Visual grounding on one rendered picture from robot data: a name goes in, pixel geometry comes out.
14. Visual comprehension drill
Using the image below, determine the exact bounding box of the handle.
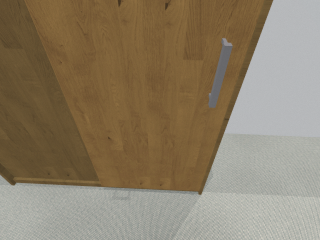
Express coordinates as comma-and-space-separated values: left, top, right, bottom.
208, 38, 233, 108

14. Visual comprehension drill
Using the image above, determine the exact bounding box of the wardrobe door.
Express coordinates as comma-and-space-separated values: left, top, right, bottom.
24, 0, 265, 191
0, 0, 100, 181

